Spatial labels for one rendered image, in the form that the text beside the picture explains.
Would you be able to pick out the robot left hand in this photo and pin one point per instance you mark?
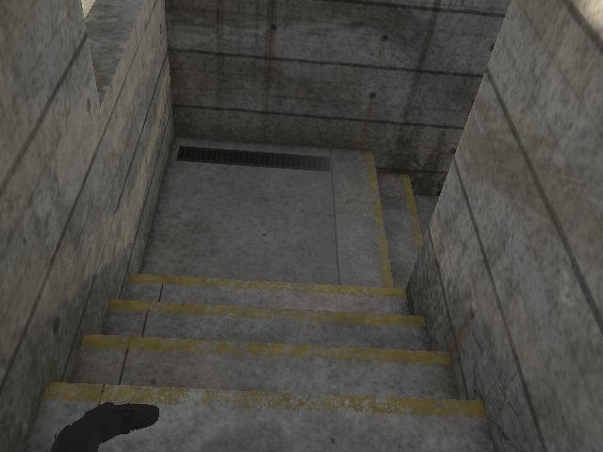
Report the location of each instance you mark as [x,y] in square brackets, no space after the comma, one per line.
[102,424]

